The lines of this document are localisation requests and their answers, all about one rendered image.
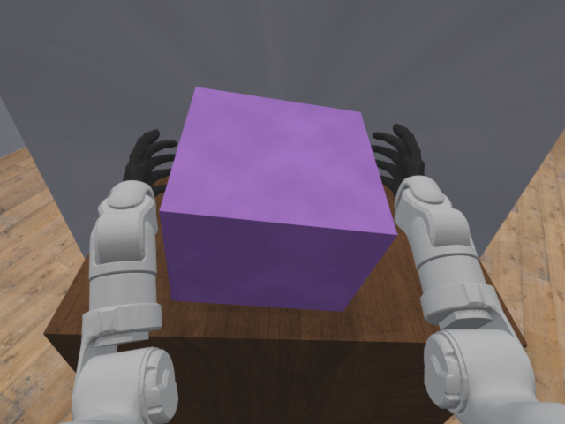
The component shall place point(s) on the right robot upper arm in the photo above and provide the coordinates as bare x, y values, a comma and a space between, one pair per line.
483, 376

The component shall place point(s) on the robot right hand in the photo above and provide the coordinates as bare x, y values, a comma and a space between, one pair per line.
408, 158

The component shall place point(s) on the left robot upper arm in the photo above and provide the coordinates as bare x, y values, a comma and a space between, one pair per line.
131, 387

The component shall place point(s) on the robot left hand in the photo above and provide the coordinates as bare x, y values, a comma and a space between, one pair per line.
142, 163

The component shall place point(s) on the carton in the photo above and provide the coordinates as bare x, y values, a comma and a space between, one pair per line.
272, 203

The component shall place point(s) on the right robot forearm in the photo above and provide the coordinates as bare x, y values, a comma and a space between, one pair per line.
455, 293

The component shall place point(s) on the pedestal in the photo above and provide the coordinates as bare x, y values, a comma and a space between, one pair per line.
238, 364

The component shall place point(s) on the left robot forearm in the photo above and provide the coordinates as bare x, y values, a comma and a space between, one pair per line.
122, 270

